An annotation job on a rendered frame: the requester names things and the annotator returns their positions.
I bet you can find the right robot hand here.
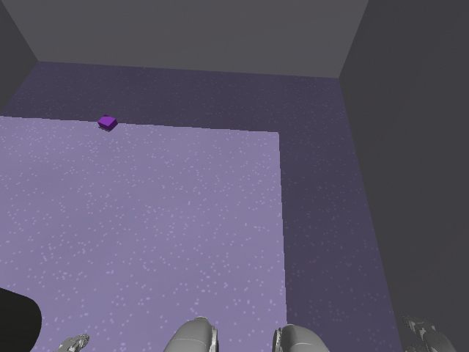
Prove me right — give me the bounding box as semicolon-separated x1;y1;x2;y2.
402;315;457;352

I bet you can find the left robot hand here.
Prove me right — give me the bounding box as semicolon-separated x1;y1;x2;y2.
54;334;89;352

